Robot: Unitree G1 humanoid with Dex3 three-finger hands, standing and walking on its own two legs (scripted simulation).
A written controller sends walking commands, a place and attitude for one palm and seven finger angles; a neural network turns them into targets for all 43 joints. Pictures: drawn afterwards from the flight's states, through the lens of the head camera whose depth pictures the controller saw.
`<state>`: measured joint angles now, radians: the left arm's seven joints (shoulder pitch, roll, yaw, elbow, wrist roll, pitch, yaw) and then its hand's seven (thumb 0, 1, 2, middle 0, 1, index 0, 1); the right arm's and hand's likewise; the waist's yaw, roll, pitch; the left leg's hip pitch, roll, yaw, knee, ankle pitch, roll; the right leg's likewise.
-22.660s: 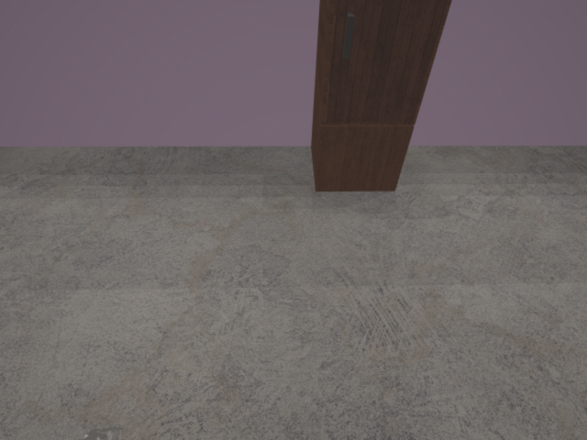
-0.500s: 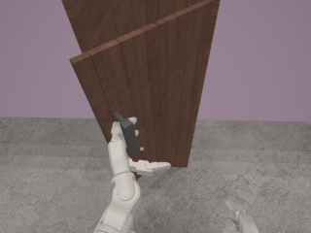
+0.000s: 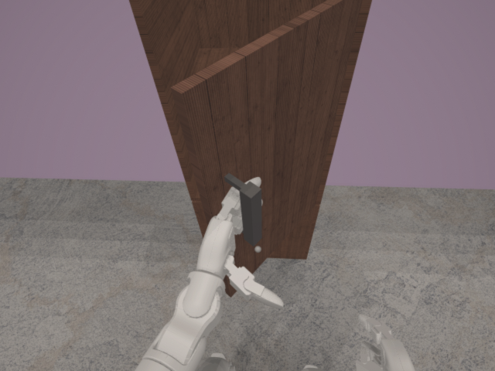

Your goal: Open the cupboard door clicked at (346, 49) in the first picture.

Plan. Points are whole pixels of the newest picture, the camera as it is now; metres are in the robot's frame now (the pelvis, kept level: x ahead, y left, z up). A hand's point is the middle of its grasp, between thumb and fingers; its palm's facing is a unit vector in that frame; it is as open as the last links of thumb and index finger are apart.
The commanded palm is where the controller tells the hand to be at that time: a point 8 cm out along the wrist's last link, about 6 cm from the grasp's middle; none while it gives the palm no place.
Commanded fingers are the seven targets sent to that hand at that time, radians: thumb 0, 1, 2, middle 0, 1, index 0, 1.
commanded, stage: slide the hand sideways off the handle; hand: left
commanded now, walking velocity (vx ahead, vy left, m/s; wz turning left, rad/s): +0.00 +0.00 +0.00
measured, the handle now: (242, 210) +0.35 +0.03 +0.08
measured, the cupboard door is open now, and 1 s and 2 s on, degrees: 52 49 49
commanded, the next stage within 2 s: draw the hand back to the body in 0.98 s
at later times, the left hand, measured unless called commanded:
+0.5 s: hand (239, 261) +0.27 +0.03 +0.07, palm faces -0.09 -1.00 +0.02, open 16.0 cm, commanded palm +0.24 +0.10 +0.07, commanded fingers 0.00 -0.50 0.30 -0.15 -0.30 -0.15 -0.30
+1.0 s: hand (196, 294) +0.22 +0.09 +0.07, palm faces -0.01 -1.00 -0.03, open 16.2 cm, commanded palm +0.20 +0.14 +0.07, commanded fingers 0.00 -0.50 0.30 -0.15 -0.30 -0.15 -0.30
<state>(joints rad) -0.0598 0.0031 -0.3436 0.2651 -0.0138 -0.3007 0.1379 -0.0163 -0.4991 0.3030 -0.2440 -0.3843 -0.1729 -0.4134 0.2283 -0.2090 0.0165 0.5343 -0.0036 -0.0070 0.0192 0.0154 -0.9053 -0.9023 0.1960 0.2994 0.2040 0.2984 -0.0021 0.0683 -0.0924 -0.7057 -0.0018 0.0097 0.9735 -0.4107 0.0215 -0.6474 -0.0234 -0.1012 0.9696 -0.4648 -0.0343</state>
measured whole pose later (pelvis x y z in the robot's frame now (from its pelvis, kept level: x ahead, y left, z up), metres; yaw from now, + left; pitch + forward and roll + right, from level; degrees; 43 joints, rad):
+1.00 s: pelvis +0.03 -0.02 -0.01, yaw +0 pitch +11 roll +0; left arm 0.58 0.10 -0.11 -0.24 -0.10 -0.36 -0.05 -0.02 -0.50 0.30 -0.16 -0.30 -0.17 -0.31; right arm 0.27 -0.23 0.00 0.41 0.01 -0.04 -0.01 0.02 -0.90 -0.90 0.20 0.30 0.20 0.30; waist 0.01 0.05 -0.13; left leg -0.73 0.01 0.00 1.02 -0.48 -0.01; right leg -0.68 -0.01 -0.11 1.02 -0.54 -0.06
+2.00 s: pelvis +0.04 +0.03 +0.05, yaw -1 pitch -2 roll -1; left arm 0.55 0.31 0.15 -0.44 -0.03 -0.04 0.13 -0.01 0.11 0.57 -0.18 -0.30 -0.18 -0.30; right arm 0.24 -0.21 0.08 0.56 0.01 -0.11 -0.09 0.02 -0.90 -0.90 0.20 0.30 0.21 0.30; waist 0.06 0.06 -0.02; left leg -0.24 -0.02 0.04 0.58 -0.31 0.05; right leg -0.17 -0.02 -0.07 0.53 -0.32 0.01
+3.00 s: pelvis +0.02 +0.00 +0.06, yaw -1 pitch -1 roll -1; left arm 0.53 0.37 0.36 -0.44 -0.06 -0.12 0.11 0.01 0.89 0.90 -0.21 -0.30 -0.21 -0.30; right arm 0.16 -0.25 0.00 0.59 0.01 -0.03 -0.08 0.02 -0.90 -0.90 0.20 0.30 0.21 0.30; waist 0.02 0.07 0.04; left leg -0.23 0.02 0.02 0.45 -0.21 0.02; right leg -0.15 0.02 -0.08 0.38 -0.21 -0.02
